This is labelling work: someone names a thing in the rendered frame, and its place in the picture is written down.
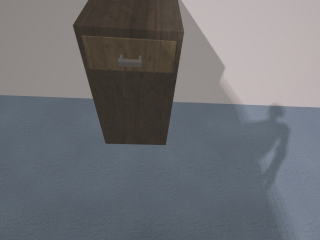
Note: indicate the drawer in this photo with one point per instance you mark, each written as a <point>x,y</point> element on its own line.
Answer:
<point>156,55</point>

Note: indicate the cabinet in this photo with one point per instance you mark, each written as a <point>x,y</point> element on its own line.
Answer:
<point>133,107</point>

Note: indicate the handle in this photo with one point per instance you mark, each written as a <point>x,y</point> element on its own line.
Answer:
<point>130,62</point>

